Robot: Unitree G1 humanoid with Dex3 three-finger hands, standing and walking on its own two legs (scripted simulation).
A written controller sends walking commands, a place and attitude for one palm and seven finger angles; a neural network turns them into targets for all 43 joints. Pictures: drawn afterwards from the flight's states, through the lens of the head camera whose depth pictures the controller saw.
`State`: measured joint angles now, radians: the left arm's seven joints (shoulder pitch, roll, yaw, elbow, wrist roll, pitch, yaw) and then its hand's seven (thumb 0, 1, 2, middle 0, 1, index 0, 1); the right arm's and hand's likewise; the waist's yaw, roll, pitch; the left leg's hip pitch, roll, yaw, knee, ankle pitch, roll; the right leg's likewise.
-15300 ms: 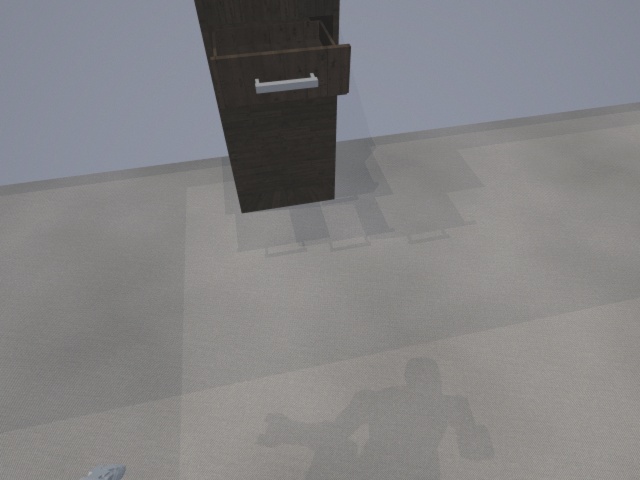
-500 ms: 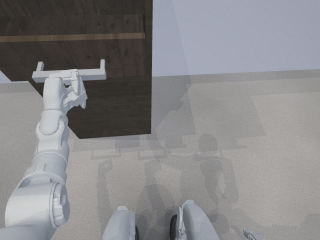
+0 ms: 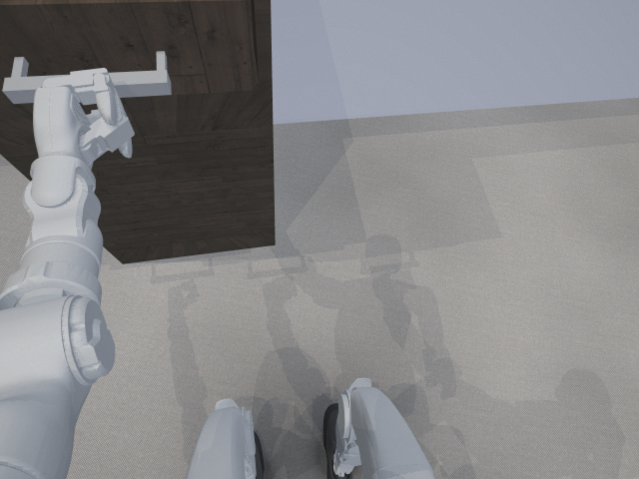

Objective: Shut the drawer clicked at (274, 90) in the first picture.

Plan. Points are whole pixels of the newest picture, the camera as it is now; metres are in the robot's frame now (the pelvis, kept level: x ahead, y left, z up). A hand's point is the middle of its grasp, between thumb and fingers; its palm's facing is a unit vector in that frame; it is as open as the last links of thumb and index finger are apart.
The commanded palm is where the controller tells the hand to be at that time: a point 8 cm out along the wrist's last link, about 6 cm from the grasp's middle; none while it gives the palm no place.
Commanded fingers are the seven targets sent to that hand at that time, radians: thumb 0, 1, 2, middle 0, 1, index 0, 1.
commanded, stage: push the drawer shut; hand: left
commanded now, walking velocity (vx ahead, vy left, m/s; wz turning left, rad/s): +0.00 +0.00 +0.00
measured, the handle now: (92, 74) +0.60 +0.22 +0.06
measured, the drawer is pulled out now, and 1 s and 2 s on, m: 0.02 0.00 0.00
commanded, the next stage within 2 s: pull the fist back off the drawer in 0.52 s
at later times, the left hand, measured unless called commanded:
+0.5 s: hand (115, 106) +0.55 +0.19 +0.06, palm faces +0.07 -1.00 -0.06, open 3.0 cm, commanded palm +0.58 +0.21 +0.06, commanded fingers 0.00 0.90 0.90 -1.40 -1.60 -1.40 -1.60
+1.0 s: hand (116, 105) +0.55 +0.19 +0.06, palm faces +0.07 -1.00 -0.06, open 3.1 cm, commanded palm +0.54 +0.21 +0.06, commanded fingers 0.00 0.90 0.90 -1.40 -1.60 -1.40 -1.60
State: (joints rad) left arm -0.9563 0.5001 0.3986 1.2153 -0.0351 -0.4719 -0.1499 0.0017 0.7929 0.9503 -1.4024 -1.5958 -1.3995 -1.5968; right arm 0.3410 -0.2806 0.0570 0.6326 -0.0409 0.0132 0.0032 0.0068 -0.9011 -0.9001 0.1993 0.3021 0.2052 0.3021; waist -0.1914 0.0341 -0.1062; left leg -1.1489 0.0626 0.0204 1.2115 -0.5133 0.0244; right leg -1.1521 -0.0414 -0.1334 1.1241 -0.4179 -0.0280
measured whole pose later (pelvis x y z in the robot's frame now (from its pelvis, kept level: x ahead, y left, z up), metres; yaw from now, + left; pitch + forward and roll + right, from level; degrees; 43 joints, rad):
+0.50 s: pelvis -0.01 +0.00 -0.01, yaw +0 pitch +28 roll -5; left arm -1.11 0.59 0.37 1.30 0.00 -0.43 -0.13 -0.01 0.65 0.98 -1.40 -1.60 -1.40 -1.60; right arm 0.36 -0.28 0.08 0.65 -0.06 0.01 0.01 0.00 -0.90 -0.90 0.20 0.30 0.21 0.30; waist -0.23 0.04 -0.10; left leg -1.25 0.06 -0.01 1.25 -0.50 0.03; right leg -1.22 -0.05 -0.16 1.14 -0.40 -0.03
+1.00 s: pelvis -0.02 +0.01 -0.01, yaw +0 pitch +28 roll -5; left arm -1.15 0.61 0.37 1.31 0.02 -0.40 -0.12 0.03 0.68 0.97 -1.40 -1.60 -1.40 -1.60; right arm 0.39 -0.28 0.09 0.65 -0.06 -0.01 0.02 0.01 -0.90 -0.90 0.20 0.30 0.21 0.30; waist -0.25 0.04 -0.10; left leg -1.28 0.05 -0.02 1.27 -0.49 0.03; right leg -1.25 -0.03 -0.15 1.15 -0.39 -0.02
